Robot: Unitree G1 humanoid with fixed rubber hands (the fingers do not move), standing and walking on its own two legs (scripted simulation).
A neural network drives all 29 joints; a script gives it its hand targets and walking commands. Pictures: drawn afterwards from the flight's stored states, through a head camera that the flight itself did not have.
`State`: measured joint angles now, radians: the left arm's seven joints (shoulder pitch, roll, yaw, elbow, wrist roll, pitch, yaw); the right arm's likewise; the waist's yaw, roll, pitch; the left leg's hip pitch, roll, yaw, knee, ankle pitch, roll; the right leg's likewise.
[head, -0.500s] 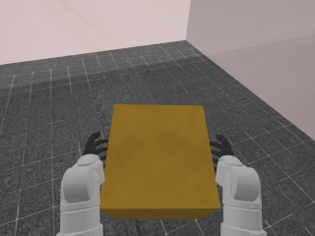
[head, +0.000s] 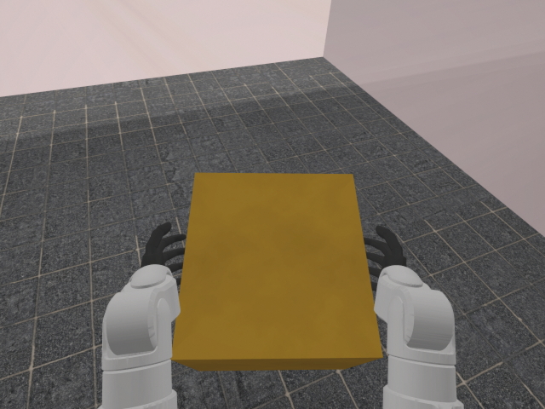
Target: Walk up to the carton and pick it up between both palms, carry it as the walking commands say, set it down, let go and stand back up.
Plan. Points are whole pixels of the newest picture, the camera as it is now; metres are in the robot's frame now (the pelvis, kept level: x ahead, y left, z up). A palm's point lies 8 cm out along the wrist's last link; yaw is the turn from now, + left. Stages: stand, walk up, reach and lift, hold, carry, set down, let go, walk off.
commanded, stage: carry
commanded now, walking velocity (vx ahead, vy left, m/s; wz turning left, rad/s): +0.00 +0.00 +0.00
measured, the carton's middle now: (273, 275) +0.32 +0.00 +0.02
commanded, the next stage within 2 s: none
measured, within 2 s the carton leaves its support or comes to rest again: neither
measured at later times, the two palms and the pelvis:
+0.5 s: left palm (152, 274) +0.27 +0.16 +0.11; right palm (393, 277) +0.27 -0.15 +0.10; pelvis -0.01 +0.00 +0.01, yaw +0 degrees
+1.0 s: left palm (188, 228) +0.35 +0.13 +0.10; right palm (398, 237) +0.35 -0.19 +0.09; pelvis +0.06 -0.03 +0.00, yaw +0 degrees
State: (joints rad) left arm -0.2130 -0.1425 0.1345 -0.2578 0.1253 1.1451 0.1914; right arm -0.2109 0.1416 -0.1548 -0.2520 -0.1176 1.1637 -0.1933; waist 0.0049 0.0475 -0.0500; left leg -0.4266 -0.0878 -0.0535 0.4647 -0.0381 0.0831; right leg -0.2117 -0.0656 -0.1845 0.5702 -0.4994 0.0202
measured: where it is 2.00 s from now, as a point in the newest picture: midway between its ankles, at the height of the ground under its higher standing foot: (276, 377)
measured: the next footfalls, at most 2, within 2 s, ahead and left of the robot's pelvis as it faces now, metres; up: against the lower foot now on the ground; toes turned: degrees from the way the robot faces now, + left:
right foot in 0.92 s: +0.04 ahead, -0.13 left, +0.00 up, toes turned -11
right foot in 1.38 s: +0.31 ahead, -0.14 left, +0.00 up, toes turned -10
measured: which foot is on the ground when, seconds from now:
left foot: down 0.00-1.00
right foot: down 0.00-0.62, up 0.64-0.90, down 0.92-1.00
